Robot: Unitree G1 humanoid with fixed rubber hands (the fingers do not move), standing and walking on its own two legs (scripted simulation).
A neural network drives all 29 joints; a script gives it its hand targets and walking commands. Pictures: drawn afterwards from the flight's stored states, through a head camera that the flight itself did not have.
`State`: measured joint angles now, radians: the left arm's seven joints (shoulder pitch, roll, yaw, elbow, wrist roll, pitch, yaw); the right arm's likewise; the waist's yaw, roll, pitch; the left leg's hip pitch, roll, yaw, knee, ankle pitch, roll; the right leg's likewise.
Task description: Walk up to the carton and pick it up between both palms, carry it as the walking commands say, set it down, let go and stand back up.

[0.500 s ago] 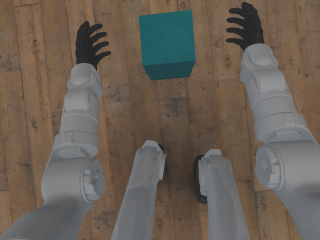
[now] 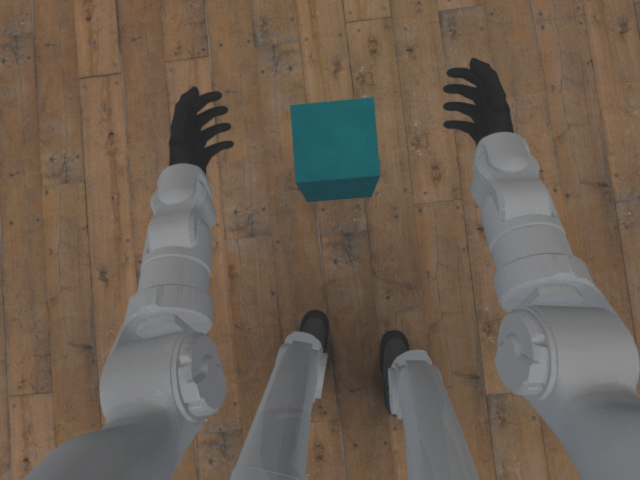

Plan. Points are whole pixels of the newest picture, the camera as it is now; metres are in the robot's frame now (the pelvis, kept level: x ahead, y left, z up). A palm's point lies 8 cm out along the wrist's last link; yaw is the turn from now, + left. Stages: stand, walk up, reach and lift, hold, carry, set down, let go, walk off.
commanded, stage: let go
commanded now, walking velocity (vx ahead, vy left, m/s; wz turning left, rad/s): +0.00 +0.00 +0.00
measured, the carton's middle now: (335, 156) +0.58 +0.09 -0.55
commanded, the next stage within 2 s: stand in 1.30 s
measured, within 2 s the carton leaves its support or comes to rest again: neither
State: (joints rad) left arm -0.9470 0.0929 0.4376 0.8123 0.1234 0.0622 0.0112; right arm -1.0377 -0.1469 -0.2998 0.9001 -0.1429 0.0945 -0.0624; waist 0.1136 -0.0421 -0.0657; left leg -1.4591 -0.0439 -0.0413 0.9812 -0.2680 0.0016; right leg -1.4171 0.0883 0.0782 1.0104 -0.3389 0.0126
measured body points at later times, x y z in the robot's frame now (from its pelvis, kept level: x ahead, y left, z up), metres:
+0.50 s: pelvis +0.05 +0.01 +0.07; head +0.23 +0.01 +0.49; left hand +0.32 +0.26 -0.03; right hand +0.37 -0.17 -0.04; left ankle +0.07 +0.11 -0.64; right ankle +0.04 -0.12 -0.64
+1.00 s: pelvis +0.08 -0.01 +0.10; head +0.11 -0.01 +0.55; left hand +0.26 +0.22 +0.03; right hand +0.26 -0.25 +0.03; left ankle +0.07 +0.11 -0.64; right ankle +0.04 -0.12 -0.64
